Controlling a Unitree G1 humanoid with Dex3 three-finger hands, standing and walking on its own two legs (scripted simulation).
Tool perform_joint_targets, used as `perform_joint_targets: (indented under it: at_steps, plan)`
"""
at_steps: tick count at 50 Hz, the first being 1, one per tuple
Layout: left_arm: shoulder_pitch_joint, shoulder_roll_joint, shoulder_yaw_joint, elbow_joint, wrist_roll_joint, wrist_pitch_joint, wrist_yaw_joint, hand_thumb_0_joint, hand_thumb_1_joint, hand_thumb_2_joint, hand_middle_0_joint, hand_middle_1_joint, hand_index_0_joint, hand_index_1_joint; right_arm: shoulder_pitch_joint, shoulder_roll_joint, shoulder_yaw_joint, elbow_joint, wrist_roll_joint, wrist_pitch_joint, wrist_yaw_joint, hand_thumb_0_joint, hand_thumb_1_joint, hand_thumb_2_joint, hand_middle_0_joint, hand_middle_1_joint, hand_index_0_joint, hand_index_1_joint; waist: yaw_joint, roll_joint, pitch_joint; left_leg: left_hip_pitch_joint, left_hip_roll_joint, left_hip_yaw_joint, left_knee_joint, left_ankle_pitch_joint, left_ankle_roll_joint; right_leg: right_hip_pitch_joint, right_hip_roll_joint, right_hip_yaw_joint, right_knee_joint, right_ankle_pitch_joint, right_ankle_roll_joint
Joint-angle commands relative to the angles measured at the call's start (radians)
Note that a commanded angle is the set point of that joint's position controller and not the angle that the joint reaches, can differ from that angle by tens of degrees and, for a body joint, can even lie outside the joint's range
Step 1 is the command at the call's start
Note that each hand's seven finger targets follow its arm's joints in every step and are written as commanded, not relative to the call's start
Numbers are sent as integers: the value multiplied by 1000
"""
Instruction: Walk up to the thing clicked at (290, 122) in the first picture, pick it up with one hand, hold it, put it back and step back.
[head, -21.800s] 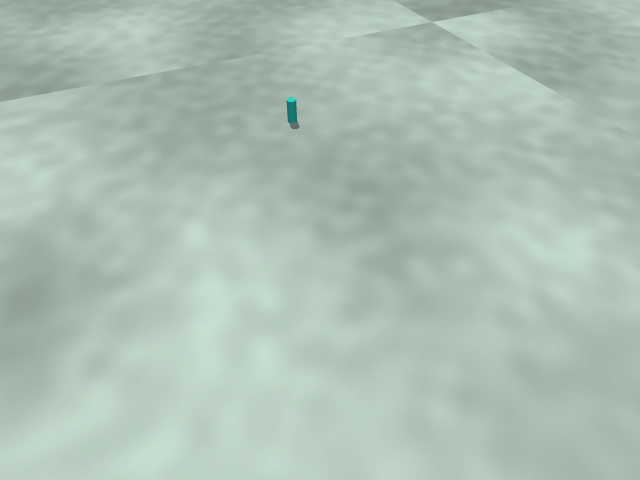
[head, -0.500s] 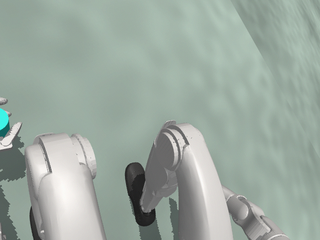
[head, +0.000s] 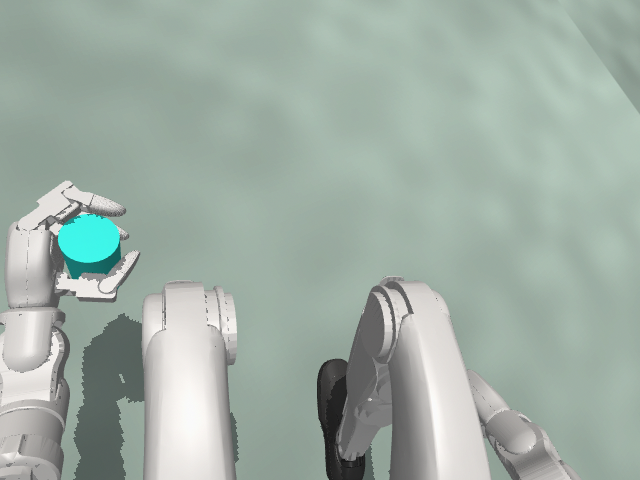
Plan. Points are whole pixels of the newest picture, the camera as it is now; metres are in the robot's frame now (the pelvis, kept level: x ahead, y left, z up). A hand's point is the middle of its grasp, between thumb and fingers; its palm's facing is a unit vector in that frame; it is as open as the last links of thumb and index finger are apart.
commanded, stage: settle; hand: left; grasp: from the side
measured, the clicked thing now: (94, 260) +0.36 +0.26 -0.11
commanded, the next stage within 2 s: lift in 1.20 s
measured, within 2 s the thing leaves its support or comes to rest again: neither
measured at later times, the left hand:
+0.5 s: hand (103, 226) +0.36 +0.24 -0.01, palm faces +0.15 -0.99 -0.08, open 8.1 cm
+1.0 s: hand (87, 216) +0.36 +0.25 +0.03, palm faces +0.16 -0.99 -0.07, open 8.1 cm
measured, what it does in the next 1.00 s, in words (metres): rises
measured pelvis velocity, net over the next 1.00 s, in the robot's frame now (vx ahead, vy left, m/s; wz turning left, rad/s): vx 0.01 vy -0.02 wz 0.13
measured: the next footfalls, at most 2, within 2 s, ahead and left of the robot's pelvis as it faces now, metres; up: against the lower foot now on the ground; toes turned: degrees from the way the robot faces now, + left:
none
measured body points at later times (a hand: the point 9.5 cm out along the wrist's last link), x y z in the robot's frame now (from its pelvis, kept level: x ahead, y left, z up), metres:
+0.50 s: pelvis +0.02 -0.02 +0.03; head +0.20 +0.06 +0.44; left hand +0.35 +0.29 +0.00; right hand +0.23 -0.26 -0.08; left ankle +0.08 +0.12 -0.27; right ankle +0.14 -0.14 -0.27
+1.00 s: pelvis +0.01 -0.02 +0.06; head +0.19 +0.05 +0.47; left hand +0.34 +0.30 +0.04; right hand +0.24 -0.25 -0.06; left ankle +0.08 +0.12 -0.27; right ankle +0.14 -0.14 -0.27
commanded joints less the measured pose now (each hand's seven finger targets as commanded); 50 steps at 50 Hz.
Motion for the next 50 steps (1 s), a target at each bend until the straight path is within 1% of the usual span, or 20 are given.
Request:
perform_joint_targets:
  at_steps: [1, 3, 5, 8, 12, 15, 18, 20, 22, 24, 29, 32, 34, 36, 37, 38, 40, 43, 46, 50]
  plan:
    - [-167, 71, 5, -248, -27, -5, -34, 0, 313, 1228, -1315, -1402, -1318, -1408, 42, -275, -157, -61, 46, -1, -36, 0, -895, -895, 200, 300, 200, 300, -16, 344, -555, 360, 2, 89, -422, -52, -2, 188, 45, -59, -185, 43, -82]
    - [-188, 61, 3, -259, -38, 17, -51, 0, 323, 1233, -1325, -1415, -1330, -1418, 61, -268, -171, -53, 61, -1, -43, 0, -892, -895, 200, 300, 200, 300, -22, 329, -578, 365, -1, 101, -418, -31, 1, 196, 42, -48, -191, 53, -82]
    - [-170, 63, 16, -282, -49, 35, -67, 0, 303, 1225, -1312, -1409, -1318, -1411, 65, -256, -183, -54, 75, 0, -50, 0, -892, -894, 200, 300, 200, 300, 2, 308, -613, 371, -4, 116, -415, 4, 5, 220, 40, -35, -200, 68, -83]
    - [-156, 52, 34, -277, -62, 60, -87, 0, 343, 1249, -1307, -1423, -1317, -1422, 75, -245, -198, -59, 90, 6, -58, 0, -881, -892, 200, 300, 200, 300, 3, 269, -644, 364, -9, 133, -420, 33, 9, 256, 35, -25, -214, 75, -80]
    - [-174, 34, 36, -316, -80, 80, -115, 0, 358, 1269, -1318, -1434, -1328, -1433, 77, -233, -219, -64, 108, 5, -69, 0, -880, -892, 200, 300, 200, 300, 19, 255, -663, 358, -13, 153, -444, -4, 13, 265, 29, -9, -241, 29, -79]
    - [-170, 42, 52, -327, -88, 95, -138, 0, 365, 1267, -1319, -1433, -1329, -1432, 98, -222, -231, -57, 116, 2, -78, 0, -882, -892, 200, 300, 200, 300, 23, 224, -713, 354, -16, 179, -419, 61, 18, 310, 25, 11, -251, 78, -76]
    - [-148, 33, 75, -289, -95, 115, -150, 0, 381, 1276, -1320, -1434, -1330, -1433, 104, -203, -233, -62, 125, 1, -87, 0, -879, -892, 200, 300, 200, 300, 29, 184, -700, 334, -16, 190, -426, 48, 22, 321, 22, 22, -275, 60, -73]
    - [-182, 41, 90, -379, -105, 112, -151, 0, 406, 1292, -1334, -1445, -1341, -1446, 111, -205, -250, -69, 127, 0, -93, 0, -881, -893, 200, 300, 200, 300, 48, 197, -752, 356, -18, 199, -437, 56, 21, 355, 19, 33, -286, 60, -74]
    - [-110, 20, 87, -293, -97, 135, -159, 0, 402, 1282, -1339, -1433, -1344, -1436, 112, -195, -248, -64, 133, -3, -95, 0, -883, -893, 200, 300, 200, 300, 47, 178, -728, 358, -16, 201, -448, 70, 20, 338, 17, 35, -288, 64, -76]
    - [-203, 36, 97, -369, -106, 130, -166, 0, 395, 1288, -1345, -1438, -1349, -1442, 121, -194, -259, -62, 135, -6, -101, 0, -886, -894, 200, 300, 200, 300, 42, 178, -751, 360, -14, 206, -441, 75, 24, 353, 16, 46, -299, 75, -75]
    - [-137, -11, 84, -288, -103, 156, -185, 0, 411, 1291, -1368, -1447, -1373, -1450, 126, -186, -264, -60, 142, -17, -110, 0, -885, -893, 200, 300, 200, 300, 44, 168, -735, 388, -12, 204, -471, 97, 21, 342, 11, 47, -308, 81, -78]
    - [-196, 31, 118, -393, -105, 150, -183, 0, 417, 1275, -1355, -1429, -1359, -1431, 142, -186, -278, -56, 143, -18, -118, 0, -884, -893, 200, 300, 200, 300, 67, 198, -782, 441, -11, 205, -493, 109, 17, 349, 8, 50, -312, 82, -82]
    - [-109, -37, 81, -251, -99, 173, -194, 0, 440, 1313, -1370, -1453, -1373, -1458, 127, -182, -273, -66, 147, -24, -117, 0, -883, -893, 200, 300, 199, 300, 47, 171, -705, 414, -12, 205, -506, 75, 20, 317, 8, 48, -330, 53, -81]
    - [-213, 25, 116, -376, -98, 153, -191, 0, 420, 1299, -1363, -1444, -1367, -1448, 144, -183, -278, -54, 143, -27, -119, 0, -882, -893, 200, 300, 199, 300, 59, 213, -760, 459, -9, 204, -508, 83, 17, 326, 6, 51, -326, 61, -85]
    - [-179, 29, 118, -361, -94, 155, -196, 0, 435, 1287, -1363, -1438, -1368, -1440, 139, -183, -279, -55, 145, -24, -121, 0, -882, -892, 200, 300, 200, 300, 67, 221, -766, 474, -10, 202, -521, 93, 15, 324, 4, 49, -324, 64, -85]
    - [-186, 7, 93, -360, -94, 160, -202, 0, 425, 1283, -1366, -1437, -1371, -1438, 144, -180, -281, -57, 144, -26, -121, 0, -886, -893, 200, 300, 200, 300, 56, 221, -771, 474, -11, 205, -520, 95, 15, 329, 4, 51, -327, 65, -86]
    - [-163, -29, 88, -295, -105, 171, -210, 0, 437, 1319, -1378, -1457, -1381, -1462, 135, -178, -276, -57, 152, -33, -120, 0, -883, -894, 200, 300, 199, 300, 48, 192, -725, 466, -10, 193, -535, 84, 14, 296, 3, 46, -327, 55, -86]
    - [-218, 19, 126, -357, -102, 159, -203, 0, 441, 1315, -1385, -1463, -1389, -1466, 156, -178, -279, -50, 147, -36, -123, 0, -884, -893, 200, 300, 199, 300, 67, 211, -774, 493, -11, 200, -536, 103, 14, 332, 1, 52, -333, 69, -87]
    - [-190, -20, 87, -318, -100, 168, -219, 0, 440, 1332, -1391, -1472, -1394, -1476, 146, -173, -280, -53, 147, -41, -123, 0, -879, -892, 200, 300, 199, 300, 50, 193, -734, 478, -12, 206, -548, 65, 17, 324, 4, 53, -354, 35, -85]
    - [-217, 5, 112, -329, -104, 166, -222, 0, 447, 1316, -1386, -1460, -1390, -1462, 149, -170, -281, -57, 147, -46, -126, 0, -879, -892, 200, 300, 199, 300, 62, 186, -750, 469, -15, 216, -552, 43, 22, 350, 4, 59, -374, 14, -83]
